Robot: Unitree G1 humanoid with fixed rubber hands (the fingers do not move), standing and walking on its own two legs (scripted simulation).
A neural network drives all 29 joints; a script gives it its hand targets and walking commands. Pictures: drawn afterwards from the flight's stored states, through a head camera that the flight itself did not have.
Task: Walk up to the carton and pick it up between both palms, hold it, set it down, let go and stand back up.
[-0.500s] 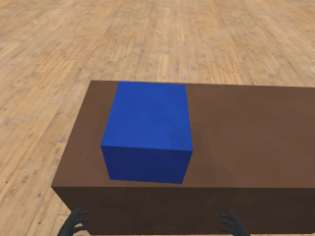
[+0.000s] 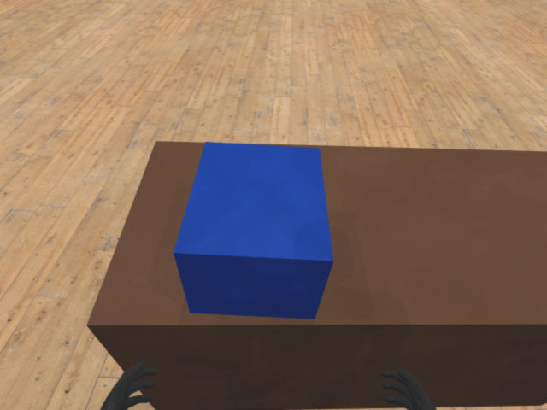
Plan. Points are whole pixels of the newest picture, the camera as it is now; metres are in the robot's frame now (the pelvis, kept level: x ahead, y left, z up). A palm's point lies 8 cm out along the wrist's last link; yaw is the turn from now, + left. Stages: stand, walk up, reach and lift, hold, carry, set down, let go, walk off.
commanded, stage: stand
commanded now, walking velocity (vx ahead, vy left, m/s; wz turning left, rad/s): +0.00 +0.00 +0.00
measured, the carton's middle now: (257, 226) +0.48 +0.03 -0.03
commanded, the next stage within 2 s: none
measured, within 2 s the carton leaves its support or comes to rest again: neither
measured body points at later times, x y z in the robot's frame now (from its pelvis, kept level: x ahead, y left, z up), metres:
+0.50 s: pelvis -0.02 +0.00 -0.01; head -0.02 -0.01 +0.44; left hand +0.12 +0.22 -0.11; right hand +0.02 -0.25 -0.15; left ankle -0.02 +0.10 -0.74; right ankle +0.01 -0.11 -0.74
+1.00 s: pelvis +0.00 +0.01 -0.01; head +0.00 +0.00 +0.44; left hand +0.11 +0.23 -0.13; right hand +0.00 -0.24 -0.16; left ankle -0.02 +0.10 -0.74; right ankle +0.01 -0.11 -0.74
